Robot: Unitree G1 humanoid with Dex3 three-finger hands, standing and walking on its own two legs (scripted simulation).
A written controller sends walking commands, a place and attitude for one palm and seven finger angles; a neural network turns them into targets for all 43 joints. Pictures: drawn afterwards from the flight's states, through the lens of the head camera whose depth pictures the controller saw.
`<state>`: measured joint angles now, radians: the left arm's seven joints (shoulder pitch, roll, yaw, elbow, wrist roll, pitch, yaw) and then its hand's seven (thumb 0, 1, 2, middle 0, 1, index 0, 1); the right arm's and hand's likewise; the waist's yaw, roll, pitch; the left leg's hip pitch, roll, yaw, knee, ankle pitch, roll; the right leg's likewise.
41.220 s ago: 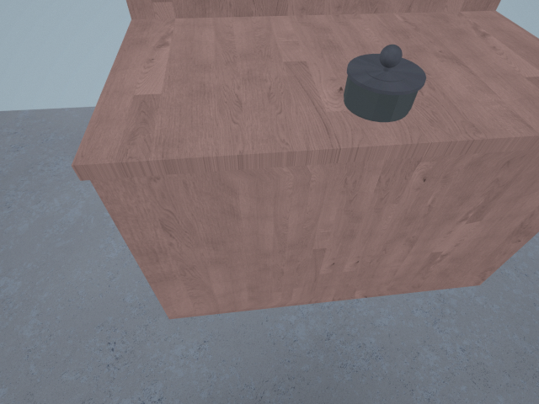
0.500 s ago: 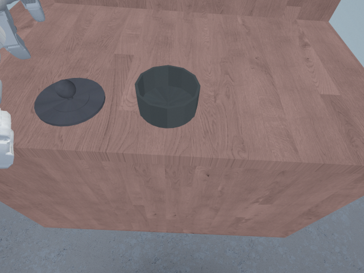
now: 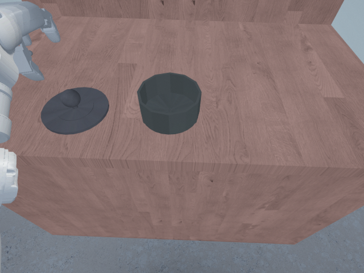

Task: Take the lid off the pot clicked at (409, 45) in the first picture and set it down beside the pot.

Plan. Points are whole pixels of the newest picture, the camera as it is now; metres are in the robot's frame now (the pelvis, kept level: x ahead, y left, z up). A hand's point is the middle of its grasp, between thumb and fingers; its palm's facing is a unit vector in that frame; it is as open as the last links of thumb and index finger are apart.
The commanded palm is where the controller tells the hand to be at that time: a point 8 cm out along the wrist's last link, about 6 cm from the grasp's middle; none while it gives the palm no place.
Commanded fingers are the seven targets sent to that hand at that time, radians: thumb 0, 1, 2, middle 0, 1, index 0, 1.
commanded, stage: draw the hand back to the body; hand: left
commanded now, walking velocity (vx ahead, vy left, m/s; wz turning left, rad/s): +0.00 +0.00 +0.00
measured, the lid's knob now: (70, 98) +0.51 +0.27 +0.10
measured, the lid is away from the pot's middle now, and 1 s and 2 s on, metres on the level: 0.24 0.24 0.24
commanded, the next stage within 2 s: step back with the hand held close in 1.90 s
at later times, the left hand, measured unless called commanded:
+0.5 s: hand (36, 46) +0.40 +0.21 +0.30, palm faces +0.35 -0.91 -0.23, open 10.6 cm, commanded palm +0.34 +0.25 +0.30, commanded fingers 0.00 0.25 0.85 -0.35 -0.56 -0.35 -0.56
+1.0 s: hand (10, 105) +0.28 +0.20 +0.29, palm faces +0.47 -0.86 -0.22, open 8.3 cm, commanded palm +0.23 +0.23 +0.29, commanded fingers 0.00 0.88 0.90 -0.21 -0.31 -0.21 -0.31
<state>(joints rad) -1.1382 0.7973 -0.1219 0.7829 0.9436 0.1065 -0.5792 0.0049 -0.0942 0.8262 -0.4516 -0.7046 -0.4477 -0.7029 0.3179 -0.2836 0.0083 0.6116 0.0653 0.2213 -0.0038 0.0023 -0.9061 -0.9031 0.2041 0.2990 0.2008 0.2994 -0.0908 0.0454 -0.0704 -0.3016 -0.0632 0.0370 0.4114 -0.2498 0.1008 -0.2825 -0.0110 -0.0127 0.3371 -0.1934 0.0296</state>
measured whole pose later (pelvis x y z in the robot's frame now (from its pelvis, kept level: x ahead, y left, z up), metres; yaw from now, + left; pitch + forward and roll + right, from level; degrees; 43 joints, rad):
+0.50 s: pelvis +0.00 -0.03 +0.00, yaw -1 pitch +1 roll -2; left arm -0.66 0.52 0.32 0.32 -0.01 -0.07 0.01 0.00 0.03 0.84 -0.42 -0.65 -0.41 -0.65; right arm 0.27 -0.23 0.03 0.60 0.03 0.05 -0.02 0.00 -0.90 -0.90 0.21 0.30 0.20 0.30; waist -0.03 0.02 0.00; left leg -0.15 -0.02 0.03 0.41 -0.26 0.06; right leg -0.14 0.05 0.03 0.32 -0.20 -0.01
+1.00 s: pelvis -0.02 -0.06 +0.00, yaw +1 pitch -3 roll -1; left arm -0.28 0.46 0.37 -0.08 -0.10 -0.07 0.05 0.01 0.62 0.88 -0.27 -0.41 -0.27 -0.41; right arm 0.14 -0.25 0.03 0.64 0.04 0.00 -0.04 0.01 -0.91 -0.90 0.20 0.30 0.20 0.30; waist 0.05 0.05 0.01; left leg -0.11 0.01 0.00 0.40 -0.24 0.01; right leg -0.09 0.08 -0.01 0.33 -0.19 -0.06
